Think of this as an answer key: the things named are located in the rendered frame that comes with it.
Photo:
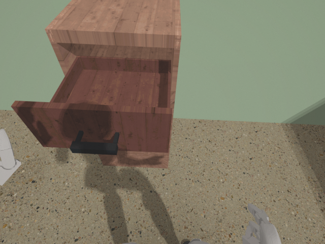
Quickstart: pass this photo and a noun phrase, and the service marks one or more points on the left robot hand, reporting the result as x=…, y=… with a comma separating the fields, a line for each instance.
x=8, y=164

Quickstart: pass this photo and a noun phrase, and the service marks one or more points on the drawer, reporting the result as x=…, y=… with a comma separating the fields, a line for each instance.
x=104, y=95

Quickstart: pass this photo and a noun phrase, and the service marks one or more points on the right robot hand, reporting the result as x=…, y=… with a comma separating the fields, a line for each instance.
x=266, y=233

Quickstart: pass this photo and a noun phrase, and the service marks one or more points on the handle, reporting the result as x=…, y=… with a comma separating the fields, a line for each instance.
x=94, y=147

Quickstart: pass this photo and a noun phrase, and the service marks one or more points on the cabinet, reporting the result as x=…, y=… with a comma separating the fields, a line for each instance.
x=146, y=29

